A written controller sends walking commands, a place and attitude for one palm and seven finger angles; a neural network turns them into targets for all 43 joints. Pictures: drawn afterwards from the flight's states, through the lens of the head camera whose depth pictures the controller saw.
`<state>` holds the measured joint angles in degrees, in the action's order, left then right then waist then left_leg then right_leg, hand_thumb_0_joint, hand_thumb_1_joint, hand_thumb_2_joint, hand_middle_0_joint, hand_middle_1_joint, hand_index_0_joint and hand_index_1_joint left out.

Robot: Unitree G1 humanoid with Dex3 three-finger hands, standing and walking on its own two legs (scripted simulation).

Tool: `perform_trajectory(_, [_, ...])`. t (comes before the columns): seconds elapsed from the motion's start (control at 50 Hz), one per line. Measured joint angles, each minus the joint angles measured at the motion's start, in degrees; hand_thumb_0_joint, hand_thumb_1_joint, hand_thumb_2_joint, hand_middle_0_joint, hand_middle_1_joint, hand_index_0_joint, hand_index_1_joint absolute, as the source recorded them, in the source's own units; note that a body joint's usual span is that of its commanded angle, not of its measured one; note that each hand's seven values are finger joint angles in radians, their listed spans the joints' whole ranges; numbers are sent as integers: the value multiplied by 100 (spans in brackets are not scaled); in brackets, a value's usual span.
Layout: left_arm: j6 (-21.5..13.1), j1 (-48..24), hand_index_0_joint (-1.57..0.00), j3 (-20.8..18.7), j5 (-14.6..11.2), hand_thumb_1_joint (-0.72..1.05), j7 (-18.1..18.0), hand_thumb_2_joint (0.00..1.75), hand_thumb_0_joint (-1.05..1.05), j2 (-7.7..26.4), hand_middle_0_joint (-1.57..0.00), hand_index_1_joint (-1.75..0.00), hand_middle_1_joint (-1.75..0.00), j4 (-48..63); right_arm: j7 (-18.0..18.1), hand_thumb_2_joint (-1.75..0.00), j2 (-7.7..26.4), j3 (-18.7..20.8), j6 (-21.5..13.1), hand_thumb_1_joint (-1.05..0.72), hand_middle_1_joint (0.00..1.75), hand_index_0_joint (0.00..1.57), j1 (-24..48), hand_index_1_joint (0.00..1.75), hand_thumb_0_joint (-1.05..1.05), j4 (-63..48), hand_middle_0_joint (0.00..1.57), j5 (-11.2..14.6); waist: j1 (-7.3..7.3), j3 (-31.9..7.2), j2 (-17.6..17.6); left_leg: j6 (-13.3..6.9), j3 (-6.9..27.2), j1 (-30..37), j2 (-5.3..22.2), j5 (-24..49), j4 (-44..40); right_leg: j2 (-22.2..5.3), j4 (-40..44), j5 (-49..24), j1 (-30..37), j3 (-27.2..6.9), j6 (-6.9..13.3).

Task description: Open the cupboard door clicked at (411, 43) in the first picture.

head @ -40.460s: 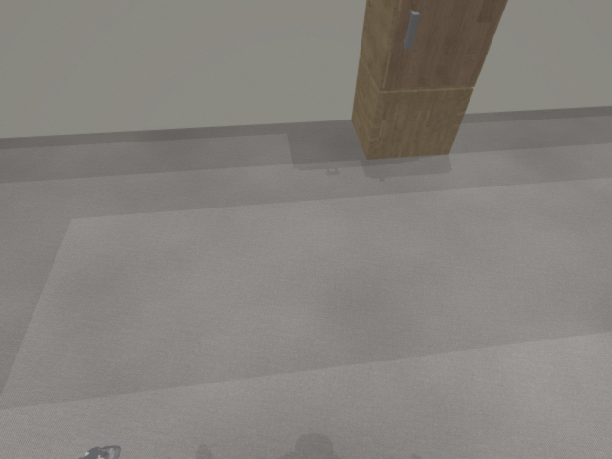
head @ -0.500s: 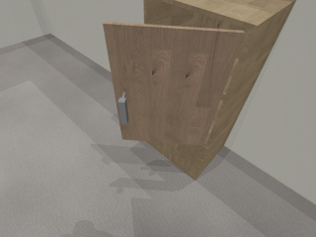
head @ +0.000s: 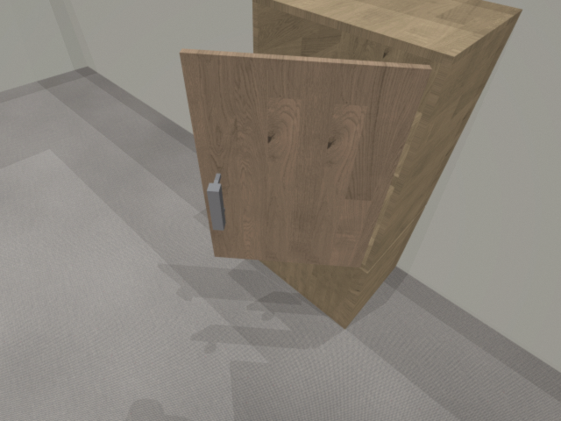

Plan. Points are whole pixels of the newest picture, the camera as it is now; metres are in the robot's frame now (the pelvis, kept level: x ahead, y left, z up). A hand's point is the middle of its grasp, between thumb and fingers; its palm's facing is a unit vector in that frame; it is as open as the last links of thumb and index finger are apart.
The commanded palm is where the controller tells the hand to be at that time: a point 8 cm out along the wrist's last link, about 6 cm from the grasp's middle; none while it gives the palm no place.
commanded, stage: shuffle to correct the standing spot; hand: left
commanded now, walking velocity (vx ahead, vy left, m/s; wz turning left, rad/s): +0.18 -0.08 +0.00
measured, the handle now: (218, 201) +0.60 +0.18 -0.09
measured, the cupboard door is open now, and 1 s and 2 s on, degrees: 39 39 39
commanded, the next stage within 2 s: come to a stop and stand still in 0.08 s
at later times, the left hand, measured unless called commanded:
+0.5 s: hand out of the picture +0.02 +0.12 -0.19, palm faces +0.05 -0.99 -0.14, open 7.4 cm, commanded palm none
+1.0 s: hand out of the picture +0.03 +0.19 -0.17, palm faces -0.01 -0.96 -0.27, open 7.4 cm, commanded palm none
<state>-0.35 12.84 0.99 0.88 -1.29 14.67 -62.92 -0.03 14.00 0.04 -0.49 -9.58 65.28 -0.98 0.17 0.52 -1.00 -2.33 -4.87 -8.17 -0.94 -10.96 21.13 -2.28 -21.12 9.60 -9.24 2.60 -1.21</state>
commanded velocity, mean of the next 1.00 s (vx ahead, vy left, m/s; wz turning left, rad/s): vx -0.01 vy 0.00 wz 0.00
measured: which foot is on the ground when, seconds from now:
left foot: down 0.00-1.00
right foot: down 0.00-1.00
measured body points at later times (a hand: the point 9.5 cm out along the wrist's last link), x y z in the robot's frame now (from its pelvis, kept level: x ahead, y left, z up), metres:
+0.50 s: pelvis +0.05 -0.02 -0.01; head +0.07 -0.01 +0.44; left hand +0.01 +0.18 -0.17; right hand +0.04 -0.23 -0.17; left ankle +0.01 +0.09 -0.75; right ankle +0.02 -0.13 -0.74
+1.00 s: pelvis +0.00 -0.01 -0.01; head +0.01 -0.03 +0.44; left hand +0.03 +0.24 -0.15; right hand +0.03 -0.24 -0.17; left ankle +0.01 +0.09 -0.75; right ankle +0.02 -0.13 -0.75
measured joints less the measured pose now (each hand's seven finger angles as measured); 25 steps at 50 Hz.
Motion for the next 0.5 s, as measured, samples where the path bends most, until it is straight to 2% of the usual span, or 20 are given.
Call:
perform_trajectory(0.14, [58,536,-20,-32,41,91,76,90,1,-315,-20,-30,-30,-75,0,-89,-340,15,54,-90,30,20,-483,30,1,70,20,-12,9,-74,-60,29,-49,-17,45,-386,377,26,-520,443,-110,-58,62])
perform_trajectory(0.28, [-22,966,-20,-81,19,91,47,90,1,-676,-20,-30,-30,-180,101,-89,-595,42,-12,-90,30,20,-862,30,1,188,20,26,21,45,43,139,-3,-65,221,-816,815,179,-774,793,-75,-15,148])
perform_trajectory(0.44, [-51,898,-20,-56,-50,91,-134,90,1,-914,-20,-30,-30,-156,280,-89,-807,70,-1,-90,30,20,-674,30,1,142,20,103,9,201,23,226,15,32,287,-744,627,252,-578,671,21,10,174])
perform_trajectory(0.5, [-33,741,-20,-85,-36,91,-165,90,1,-918,-20,-30,-30,12,328,-89,-756,125,58,-92,30,20,-573,30,2,61,20,74,36,233,16,208,7,-25,259,-697,615,224,-573,653,-36,3,170])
